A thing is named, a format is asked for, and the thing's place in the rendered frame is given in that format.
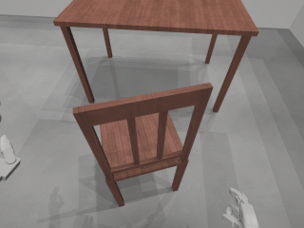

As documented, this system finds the left robot hand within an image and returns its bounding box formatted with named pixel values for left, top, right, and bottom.
left=0, top=102, right=21, bottom=181

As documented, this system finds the chair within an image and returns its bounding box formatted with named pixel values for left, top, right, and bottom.
left=72, top=83, right=213, bottom=207

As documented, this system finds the right robot hand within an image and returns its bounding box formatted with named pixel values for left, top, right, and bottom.
left=223, top=187, right=260, bottom=228

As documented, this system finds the table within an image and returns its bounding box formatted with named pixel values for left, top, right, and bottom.
left=53, top=0, right=259, bottom=113

